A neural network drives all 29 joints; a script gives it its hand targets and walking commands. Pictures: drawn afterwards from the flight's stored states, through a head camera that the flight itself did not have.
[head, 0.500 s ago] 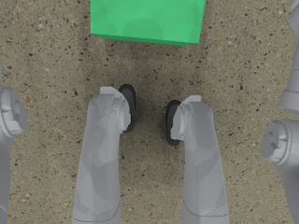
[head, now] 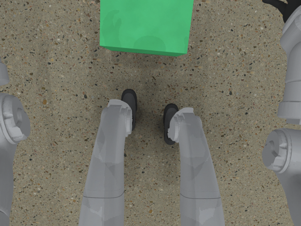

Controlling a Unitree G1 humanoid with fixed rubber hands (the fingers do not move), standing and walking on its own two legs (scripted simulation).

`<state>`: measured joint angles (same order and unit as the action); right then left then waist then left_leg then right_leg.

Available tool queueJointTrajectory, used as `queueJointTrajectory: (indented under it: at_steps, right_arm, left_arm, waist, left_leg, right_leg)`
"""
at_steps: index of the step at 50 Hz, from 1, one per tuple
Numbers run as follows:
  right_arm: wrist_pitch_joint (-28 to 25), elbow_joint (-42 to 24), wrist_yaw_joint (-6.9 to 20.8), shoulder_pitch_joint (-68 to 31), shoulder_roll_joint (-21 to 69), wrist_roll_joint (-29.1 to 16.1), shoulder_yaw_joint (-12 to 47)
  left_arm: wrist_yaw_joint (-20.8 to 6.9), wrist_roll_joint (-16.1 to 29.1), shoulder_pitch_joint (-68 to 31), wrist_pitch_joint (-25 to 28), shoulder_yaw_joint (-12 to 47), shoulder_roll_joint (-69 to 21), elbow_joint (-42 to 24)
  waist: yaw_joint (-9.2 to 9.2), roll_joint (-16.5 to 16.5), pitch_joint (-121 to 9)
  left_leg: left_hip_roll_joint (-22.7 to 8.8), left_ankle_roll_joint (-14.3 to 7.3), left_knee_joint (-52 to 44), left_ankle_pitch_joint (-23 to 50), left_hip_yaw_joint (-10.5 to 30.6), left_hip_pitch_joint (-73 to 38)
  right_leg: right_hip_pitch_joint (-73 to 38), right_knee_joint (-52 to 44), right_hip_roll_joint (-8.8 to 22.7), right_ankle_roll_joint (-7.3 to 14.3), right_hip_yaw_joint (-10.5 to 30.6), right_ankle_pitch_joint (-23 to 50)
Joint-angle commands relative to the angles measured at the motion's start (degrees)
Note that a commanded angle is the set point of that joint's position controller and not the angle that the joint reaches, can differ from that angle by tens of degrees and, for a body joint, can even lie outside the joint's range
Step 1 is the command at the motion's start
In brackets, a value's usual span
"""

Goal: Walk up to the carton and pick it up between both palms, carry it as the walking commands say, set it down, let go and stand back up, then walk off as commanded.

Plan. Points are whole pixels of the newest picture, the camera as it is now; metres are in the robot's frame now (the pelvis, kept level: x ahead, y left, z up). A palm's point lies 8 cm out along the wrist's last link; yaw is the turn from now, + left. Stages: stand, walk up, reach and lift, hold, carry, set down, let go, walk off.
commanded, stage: let go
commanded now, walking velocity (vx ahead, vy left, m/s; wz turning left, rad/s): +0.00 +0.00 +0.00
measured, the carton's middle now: (146, 18) +0.57 +0.05 -0.52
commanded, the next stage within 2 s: stand in 1.24 s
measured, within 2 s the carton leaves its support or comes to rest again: neither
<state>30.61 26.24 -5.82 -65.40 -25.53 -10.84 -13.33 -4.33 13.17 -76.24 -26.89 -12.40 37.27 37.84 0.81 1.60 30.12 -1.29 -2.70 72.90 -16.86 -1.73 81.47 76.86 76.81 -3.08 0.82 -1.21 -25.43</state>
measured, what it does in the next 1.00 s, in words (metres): rises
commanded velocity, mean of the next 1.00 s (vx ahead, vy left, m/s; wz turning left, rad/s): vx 0.00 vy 0.00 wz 0.00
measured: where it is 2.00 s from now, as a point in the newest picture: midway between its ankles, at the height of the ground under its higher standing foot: (139, 165)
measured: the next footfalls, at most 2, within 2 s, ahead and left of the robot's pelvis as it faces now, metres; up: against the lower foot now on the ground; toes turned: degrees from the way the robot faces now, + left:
left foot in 1.54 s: -0.10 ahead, +0.13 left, +0.00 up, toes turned -11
right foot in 1.74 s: -0.08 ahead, -0.06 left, +0.00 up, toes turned -12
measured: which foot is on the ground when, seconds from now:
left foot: down 0.00-1.00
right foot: down 0.00-1.00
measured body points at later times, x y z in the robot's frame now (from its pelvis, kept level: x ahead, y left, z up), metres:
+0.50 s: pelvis +0.01 +0.01 +0.07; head +0.13 +0.05 +0.50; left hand +0.31 +0.28 +0.01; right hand +0.30 -0.24 +0.02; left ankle +0.15 +0.10 -0.59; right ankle +0.09 -0.11 -0.59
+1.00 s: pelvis +0.00 +0.03 +0.12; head -0.02 +0.06 +0.57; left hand +0.22 +0.23 +0.07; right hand +0.12 -0.26 +0.07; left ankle +0.14 +0.09 -0.58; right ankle +0.09 -0.12 -0.58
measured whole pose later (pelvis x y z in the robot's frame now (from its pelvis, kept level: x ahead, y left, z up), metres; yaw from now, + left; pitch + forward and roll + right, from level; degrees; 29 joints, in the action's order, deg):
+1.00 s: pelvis +0.00 +0.03 +0.12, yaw -11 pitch -9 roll -1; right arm 8.3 26.1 5.9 13.1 -12.6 -1.9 -7.6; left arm -4.3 -0.3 13.3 -12.4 -3.8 12.3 17.1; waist 2.0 1.6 6.7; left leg 0.4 -0.3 40.6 -16.0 -1.5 19.9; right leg 18.3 39.7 -0.3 0.8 -1.0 -18.5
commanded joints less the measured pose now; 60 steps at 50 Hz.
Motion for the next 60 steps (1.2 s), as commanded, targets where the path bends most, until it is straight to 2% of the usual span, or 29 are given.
queueJointTrajectory:
  at_steps: [1,3,4,5,7,11,13,16,18,21,22,23,25,27,28,29,30,32,33,34,35,37,42,44,46,51,53,57,60]
  right_arm:
    - [-0.5,-26.8,0.9,6.4,-9.2,2.8,7.0]
    - [-0.8,-28.6,2.5,16.8,-7.1,0.8,9.5]
    - [-1.8,-27.5,3.4,11.3,-8.9,-0.3,8.6]
    - [-2.1,-30.6,3.8,20.4,-8.9,0.9,8.1]
    - [-3.6,-26.4,4.6,17.1,-6.9,0.7,7.8]
    - [-7.4,-29.5,5.2,30.9,-6.2,1.8,5.5]
    - [-9.0,-27.3,5.6,44.6,-1.2,3.0,6.7]
    - [-11.4,-22.9,6.8,45.6,1.3,3.3,6.1]
    - [-12.9,-20.7,7.0,50.1,-1.0,5.9,4.0]
    - [-13.5,-8.1,9.2,46.1,5.2,5.6,7.0]
    - [-14.4,-6.4,9.4,47.1,4.2,6.9,6.0]
    - [-14.8,-2.9,10.3,46.9,5.3,7.7,6.5]
    - [-18.0,-6.7,11.2,63.9,6.2,9.5,8.0]
    - [-19.0,-1.6,11.1,57.0,9.6,8.2,7.5]
    - [-20.8,-6.7,11.2,67.9,8.1,9.4,8.5]
    - [-20.2,-0.7,11.6,55.4,8.9,10.0,8.1]
    - [-21.5,-1.5,11.9,68.5,8.5,10.8,7.9]
    - [-23.0,-6.8,11.6,75.1,9.8,11.0,9.3]
    - [-23.0,-7.3,10.9,56.2,7.9,10.3,7.4]
    - [-23.8,-10.9,11.3,70.9,9.1,12.3,8.7]
    - [-24.4,-13.5,11.0,63.0,8.7,10.7,8.7]
    - [-25.4,-12.7,11.1,73.2,9.2,12.8,9.8]
    - [-26.2,-15.1,11.3,71.2,7.1,11.0,8.9]
    - [-25.6,-11.4,11.3,73.4,9.6,11.8,8.6]
    - [-23.9,-7.5,12.0,72.0,10.4,11.8,8.1]
    - [-22.0,-8.8,12.8,71.7,7.9,10.5,7.1]
    - [-20.8,-8.6,13.6,67.2,6.1,11.3,3.7]
    - [-21.2,-13.0,13.2,69.3,1.1,11.8,2.0]
    - [-22.3,-13.9,11.9,67.0,0.9,9.4,3.0]
  left_arm:
    - [0.5,-3.0,17.4,-0.8,1.3,10.8,-20.4]
    - [0.3,-2.8,26.0,-0.5,2.8,8.6,-26.5]
    - [0.6,-2.0,18.6,0.2,3.2,8.8,-32.0]
    - [0.2,-2.0,29.8,0.1,3.9,4.2,-30.4]
    - [0.4,-3.1,24.8,1.7,1.5,6.5,-34.0]
    - [1.1,-4.5,37.5,4.9,2.1,2.3,-43.5]
    - [0.8,-5.1,49.7,5.7,5.1,-1.7,-45.1]
    - [1.3,-8.1,57.9,6.9,4.0,-4.8,-36.2]
    - [1.0,-8.1,60.9,7.6,4.6,-9.1,-34.2]
    - [0.9,-10.1,58.7,8.2,6.0,-12.3,-23.2]
    - [0.5,-9.0,62.8,8.6,8.7,-16.2,-17.7]
    - [0.3,-9.8,57.6,9.1,7.0,-12.9,-21.7]
    - [0.2,-13.6,77.2,11.2,10.1,-17.9,-24.8]
    - [-0.6,-12.4,64.9,12.8,10.9,-20.9,-26.2]
    - [-1.0,-13.3,79.3,13.3,10.4,-22.3,-28.4]
    - [-1.5,-10.2,64.5,13.3,12.4,-19.4,-22.5]
    - [-0.6,-13.1,75.5,14.0,11.1,-21.7,-30.4]
    - [-0.3,-14.8,81.7,15.3,9.9,-21.6,-32.3]
    - [-0.2,-14.1,66.6,15.4,7.9,-18.9,-28.7]
    - [0.0,-15.8,82.3,15.6,8.3,-20.6,-29.7]
    - [0.1,-15.3,75.9,16.8,7.0,-19.3,-32.5]
    - [0.0,-16.5,86.8,17.1,7.8,-19.3,-30.4]
    - [0.0,-17.7,86.8,18.3,5.4,-15.8,-33.4]
    - [-0.2,-16.5,85.9,18.0,5.9,-16.4,-29.0]
    - [-0.9,-15.9,80.0,17.5,8.6,-17.2,-31.5]
    - [-1.6,-15.9,80.3,15.1,9.2,-17.2,-27.6]
    - [-0.9,-16.6,78.6,15.3,12.7,-18.1,-26.3]
    - [0.6,-18.6,82.8,15.4,11.3,-19.9,-26.7]
    - [1.5,-17.0,81.0,13.9,10.9,-17.3,-26.7]
  waist:
    - [0.85,-1.6,-139.6]
    - [2.54,-5.2,-137.6]
    - [1.05,-5.3,-128.0]
    - [-1.44,-5.3,-131.3]
    - [1.99,-7.2,-120.4]
    - [0.47,-9.2,-112.6]
    - [-0.77,-5.5,-115.3]
    - [1.77,-5.6,-93.2]
    - [-2.01,-4.3,-85.8]
    - [0.53,-7.2,-57.9]
    - [-1.39,-5.7,-48.4]
    - [-2.03,-3.6,-48.0]
    - [-0.95,-2.6,-45.4]
    - [-1.90,-5.5,-39.6]
    - [-2.02,-1.6,-44.9]
    - [-3.49,1.0,-38.0]
    - [-1.56,-2.6,-47.4]
    - [-2.38,-0.6,-45.3]
    - [-2.67,0.7,-33.1]
    - [-0.77,-1.6,-39.7]
    - [-1.43,0.6,-34.1]
    - [0.21,3.7,-32.7]
    - [1.75,-2.1,-29.8]
    - [1.22,4.2,-25.2]
    - [0.97,-2.6,-19.6]
    - [1.26,-6.7,-18.5]
    - [-1.30,-15.5,-16.2]
    - [-1.96,-20.5,-19.6]
    - [-1.94,-15.1,-25.5]
  left_leg:
    - [4.3,-0.2,-7.2,31.9,4.6,-75.0]
    - [3.9,0.6,-9.4,31.0,6.2,-81.5]
    - [2.8,1.3,-10.1,27.3,6.6,-78.4]
    - [3.1,0.9,-10.7,31.7,5.7,-82.0]
    - [2.2,1.6,-12.2,24.9,7.5,-80.3]
    - [2.1,4.0,-18.7,16.0,8.3,-85.6]
    - [2.1,3.7,-18.8,18.9,9.0,-90.6]
    - [1.2,4.3,-24.0,3.9,11.8,-86.6]
    - [1.1,5.7,-25.0,2.5,8.3,-81.1]
    - [0.4,5.2,-31.2,-15.3,10.4,-74.5]
    - [-0.2,4.9,-31.9,-17.0,9.7,-72.0]
    - [0.1,4.6,-32.9,-19.3,7.5,-73.7]
    - [1.7,6.5,-33.2,-15.9,8.2,-91.6]
    - [1.3,6.4,-34.0,-17.7,8.5,-89.8]
    - [2.8,7.5,-33.7,-12.0,6.8,-98.4]
    - [2.2,5.2,-33.0,-22.8,10.2,-94.8]
    - [2.0,7.4,-36.8,-14.5,9.4,-104.8]
    - [3.8,7.8,-35.2,-4.3,6.0,-110.0]
    - [2.9,7.5,-33.8,-9.0,7.0,-98.9]
    - [3.7,7.8,-36.6,-5.0,6.7,-107.1]
    - [4.1,7.2,-36.0,-5.9,5.9,-103.4]
    - [5.4,7.4,-36.3,-2.6,4.2,-109.2]
    - [5.8,8.4,-38.1,-8.1,5.2,-108.9]
    - [5.8,6.0,-39.1,-8.6,4.8,-104.2]
    - [4.2,5.1,-46.0,-22.5,5.7,-95.8]
    - [2.1,2.3,-52.1,-34.8,8.2,-82.2]
    - [-3.1,-0.5,-63.9,-45.5,11.1,-64.8]
    - [-7.0,0.4,-68.0,-42.4,11.2,-48.4]
    - [-6.2,0.3,-65.6,-39.0,10.7,-44.9]
  right_leg:
    - [-40.2,-14.8,-1.5,-2.0,0.9,25.5]
    - [-39.6,-15.6,-0.8,-1.1,1.6,23.9]
    - [-33.8,-15.7,-0.3,-1.3,0.8,20.0]
    - [-38.7,-18.1,-0.3,-0.4,1.2,23.8]
    - [-31.4,-18.4,0.3,-0.9,1.7,17.4]
    - [-36.6,-23.8,1.3,-0.2,1.8,12.9]
    - [-41.8,-23.8,0.6,-0.8,0.7,16.0]
    - [-33.9,-26.3,1.8,-0.5,0.5,6.0]
    - [-36.7,-30.9,2.2,0.1,0.9,4.0]
    - [-23.3,-34.4,3.0,0.2,-0.5,-10.7]
    - [-20.4,-35.9,2.9,0.9,-0.8,-13.1]
    - [-22.9,-38.5,3.6,1.0,-0.3,-15.2]
    - [-21.0,-47.1,6.5,4.3,1.2,-15.5]
    - [-16.2,-49.1,7.1,5.3,2.6,-19.8]
    - [-23.5,-52.3,8.0,6.1,2.8,-16.0]
    - [-16.1,-50.8,8.5,5.5,4.3,-22.4]
    - [-26.1,-51.9,7.5,5.4,3.5,-14.0]
    - [-26.8,-56.8,9.1,5.8,4.7,-12.2]
    - [-16.9,-56.9,8.9,5.1,5.4,-20.3]
    - [-26.1,-57.9,9.3,5.1,4.8,-13.5]
    - [-22.5,-59.1,9.7,5.0,5.8,-16.1]
    - [-25.5,-62.4,10.7,5.4,5.5,-14.8]
    - [-28.6,-62.8,11.4,7.1,5.8,-19.9]
    - [-29.7,-63.0,10.9,5.7,5.4,-19.5]
    - [-35.8,-59.6,7.0,4.3,2.2,-19.3]
    - [-52.8,-53.8,4.9,2.7,1.0,-13.1]
    - [-68.8,-44.8,-1.0,-1.2,-3.9,-1.2]
    - [-85.0,-38.1,-3.8,-4.3,-5.7,12.0]
    - [-89.3,-38.0,-3.8,-4.3,-6.5,12.6]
